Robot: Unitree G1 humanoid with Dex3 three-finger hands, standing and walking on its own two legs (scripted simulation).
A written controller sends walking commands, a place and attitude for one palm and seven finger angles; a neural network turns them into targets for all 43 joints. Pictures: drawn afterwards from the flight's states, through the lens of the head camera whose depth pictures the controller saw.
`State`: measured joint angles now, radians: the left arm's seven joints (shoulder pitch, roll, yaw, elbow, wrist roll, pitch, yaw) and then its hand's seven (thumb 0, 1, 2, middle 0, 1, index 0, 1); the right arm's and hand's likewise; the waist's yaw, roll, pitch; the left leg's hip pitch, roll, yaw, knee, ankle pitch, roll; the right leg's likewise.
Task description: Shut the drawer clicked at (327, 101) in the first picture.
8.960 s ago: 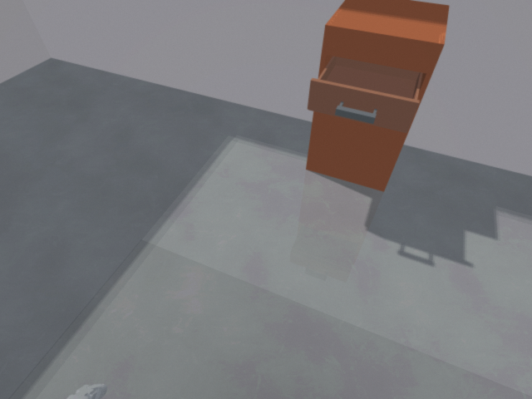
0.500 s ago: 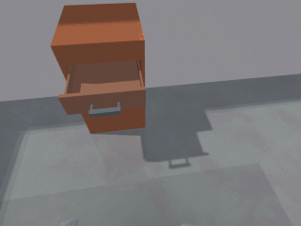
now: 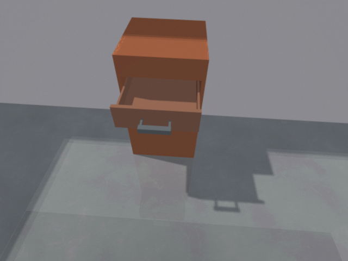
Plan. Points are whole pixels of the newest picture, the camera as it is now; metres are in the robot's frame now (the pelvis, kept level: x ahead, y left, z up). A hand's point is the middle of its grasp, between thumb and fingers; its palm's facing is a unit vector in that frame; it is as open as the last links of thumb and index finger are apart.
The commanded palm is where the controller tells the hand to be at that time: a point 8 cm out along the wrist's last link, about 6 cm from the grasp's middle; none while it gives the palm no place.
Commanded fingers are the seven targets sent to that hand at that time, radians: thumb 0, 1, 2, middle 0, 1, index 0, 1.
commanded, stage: take the last steps up to it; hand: left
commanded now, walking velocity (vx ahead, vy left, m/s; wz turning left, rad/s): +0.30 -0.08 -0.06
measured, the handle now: (155, 125) +0.66 +0.15 -0.19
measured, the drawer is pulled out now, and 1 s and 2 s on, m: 0.22 0.22 0.22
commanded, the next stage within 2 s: come to a stop and stand still in 0.70 s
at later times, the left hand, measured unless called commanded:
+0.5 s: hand (129, 234) +0.22 +0.15 -0.18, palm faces -0.07 -0.98 -0.19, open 7.4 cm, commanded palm none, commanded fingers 0.00 0.90 0.90 -0.20 -0.30 -0.20 -0.30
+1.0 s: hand (141, 226) +0.25 +0.12 -0.19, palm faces +0.05 -0.99 -0.12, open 7.4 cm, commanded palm none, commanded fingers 0.00 0.90 0.90 -0.20 -0.30 -0.20 -0.30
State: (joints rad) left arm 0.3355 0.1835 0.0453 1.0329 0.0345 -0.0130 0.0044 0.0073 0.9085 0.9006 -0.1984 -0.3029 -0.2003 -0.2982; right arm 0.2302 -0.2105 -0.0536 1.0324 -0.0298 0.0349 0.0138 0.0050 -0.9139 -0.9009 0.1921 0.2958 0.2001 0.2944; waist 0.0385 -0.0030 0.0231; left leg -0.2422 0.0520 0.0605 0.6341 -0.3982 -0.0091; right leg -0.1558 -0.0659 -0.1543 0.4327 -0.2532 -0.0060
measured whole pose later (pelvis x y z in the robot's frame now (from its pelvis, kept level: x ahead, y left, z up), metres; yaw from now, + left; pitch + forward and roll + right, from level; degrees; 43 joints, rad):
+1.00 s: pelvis +0.26 -0.04 +0.00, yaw -2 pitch -2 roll +0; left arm 0.28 0.15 0.02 1.13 0.01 0.01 0.03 0.01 0.91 0.90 -0.19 -0.30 -0.20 -0.30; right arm 0.15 -0.12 0.00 1.06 -0.01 -0.02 -0.04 0.00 -0.92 -0.90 0.19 0.30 0.20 0.29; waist 0.05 -0.06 0.05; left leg -0.24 0.02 0.15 0.49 -0.23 0.05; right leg -0.12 -0.04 -0.14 0.48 -0.32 0.00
